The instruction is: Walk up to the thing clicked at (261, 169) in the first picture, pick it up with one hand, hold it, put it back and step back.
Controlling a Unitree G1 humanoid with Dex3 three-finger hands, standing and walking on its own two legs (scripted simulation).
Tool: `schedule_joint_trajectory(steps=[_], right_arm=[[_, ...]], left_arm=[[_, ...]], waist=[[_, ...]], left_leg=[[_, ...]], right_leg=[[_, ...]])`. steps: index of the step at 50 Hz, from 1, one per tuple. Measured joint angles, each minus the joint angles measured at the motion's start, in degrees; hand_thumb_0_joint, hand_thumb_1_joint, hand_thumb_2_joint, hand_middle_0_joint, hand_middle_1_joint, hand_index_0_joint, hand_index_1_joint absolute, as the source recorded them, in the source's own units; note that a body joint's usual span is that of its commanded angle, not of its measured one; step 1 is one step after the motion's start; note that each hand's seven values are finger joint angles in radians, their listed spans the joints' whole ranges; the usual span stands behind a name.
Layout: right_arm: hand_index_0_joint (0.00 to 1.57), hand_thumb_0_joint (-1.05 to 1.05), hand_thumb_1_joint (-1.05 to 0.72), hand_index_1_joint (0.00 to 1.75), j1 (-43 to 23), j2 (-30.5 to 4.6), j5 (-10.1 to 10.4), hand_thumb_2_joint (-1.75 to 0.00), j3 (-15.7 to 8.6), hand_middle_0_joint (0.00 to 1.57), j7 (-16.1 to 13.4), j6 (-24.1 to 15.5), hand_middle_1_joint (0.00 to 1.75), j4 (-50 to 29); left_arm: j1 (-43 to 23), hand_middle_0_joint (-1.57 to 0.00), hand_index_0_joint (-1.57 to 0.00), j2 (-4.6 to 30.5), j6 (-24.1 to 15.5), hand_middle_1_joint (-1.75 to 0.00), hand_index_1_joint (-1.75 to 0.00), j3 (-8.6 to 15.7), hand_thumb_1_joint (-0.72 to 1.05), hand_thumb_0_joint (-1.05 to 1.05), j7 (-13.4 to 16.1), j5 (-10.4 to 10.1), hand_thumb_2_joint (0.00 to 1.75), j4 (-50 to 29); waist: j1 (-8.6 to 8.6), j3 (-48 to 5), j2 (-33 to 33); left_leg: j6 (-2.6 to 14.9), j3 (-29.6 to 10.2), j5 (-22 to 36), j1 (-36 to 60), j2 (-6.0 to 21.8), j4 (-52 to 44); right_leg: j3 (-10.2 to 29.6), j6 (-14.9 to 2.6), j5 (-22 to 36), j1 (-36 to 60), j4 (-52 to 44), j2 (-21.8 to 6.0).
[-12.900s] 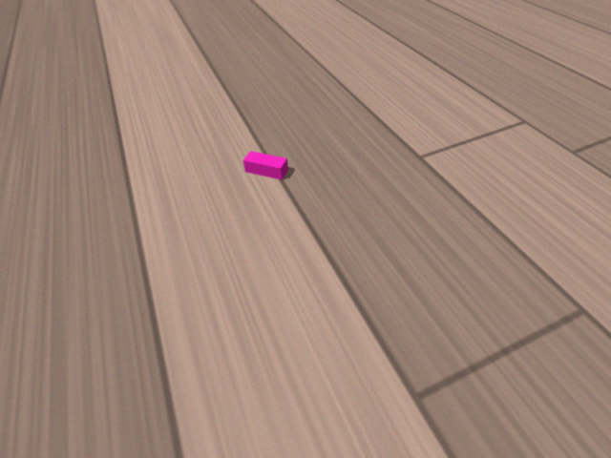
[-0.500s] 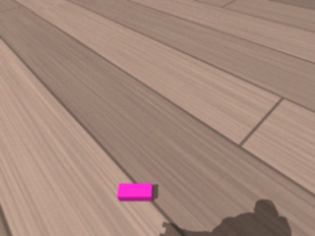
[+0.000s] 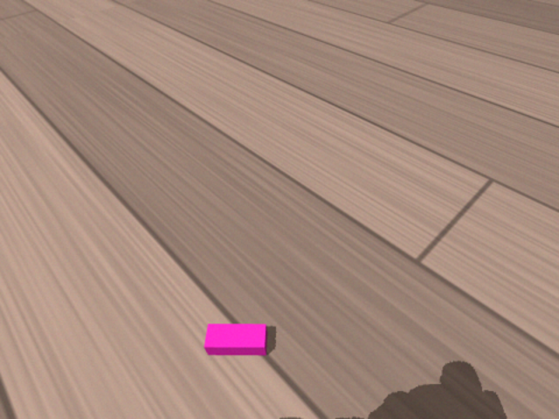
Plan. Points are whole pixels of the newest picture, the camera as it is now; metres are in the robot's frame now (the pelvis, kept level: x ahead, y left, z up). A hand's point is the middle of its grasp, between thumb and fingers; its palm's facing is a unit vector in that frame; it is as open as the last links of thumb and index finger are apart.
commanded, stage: stand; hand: left
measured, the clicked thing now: (237, 339) +0.55 +0.23 -0.74
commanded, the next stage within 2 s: none
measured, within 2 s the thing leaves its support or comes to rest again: neither
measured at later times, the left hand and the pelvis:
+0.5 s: hand out of the picture +0.09 +0.25 -0.16, palm faces -0.04 -0.94 -0.33, open 7.4 cm; pelvis +0.02 +0.00 +0.00, yaw +0 degrees
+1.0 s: hand out of the picture +0.11 +0.24 -0.15, palm faces -0.03 -0.94 -0.35, open 7.4 cm; pelvis +0.03 -0.01 +0.00, yaw +0 degrees
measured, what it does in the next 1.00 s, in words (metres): stands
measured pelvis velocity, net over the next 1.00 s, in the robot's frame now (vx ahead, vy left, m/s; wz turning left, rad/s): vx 0.03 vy -0.01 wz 0.00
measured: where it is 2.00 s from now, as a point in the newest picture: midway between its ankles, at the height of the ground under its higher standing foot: outside the picture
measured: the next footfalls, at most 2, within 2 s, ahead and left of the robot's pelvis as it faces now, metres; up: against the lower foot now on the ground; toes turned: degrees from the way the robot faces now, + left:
none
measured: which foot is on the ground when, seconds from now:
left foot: down 0.00-1.00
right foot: down 0.00-1.00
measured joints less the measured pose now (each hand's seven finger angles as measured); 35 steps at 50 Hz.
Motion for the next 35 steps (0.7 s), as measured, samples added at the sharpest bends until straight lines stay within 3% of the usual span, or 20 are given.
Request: schedule_joint_trajectory(steps=[35], right_arm=[[0.21,0.00,-0.90,0.30,-2.06,-0.40,0.26,-0.90,0.77,0.20,-0.32,-0.26,0.30,0.15]], left_arm=[[-1.43,-0.20,-0.20,-0.18,-0.37,-0.30,-0.30,-0.57,0.90,0.01,0.51,-0.09,0.90,-1.40]], waist=[[-0.02,-0.61,0.22]], left_leg=[[-0.43,-0.06,-1.65,1.75,0.15,-0.97]], right_leg=[[-0.05,-0.25,-1.56,1.85,-1.19,0.17]])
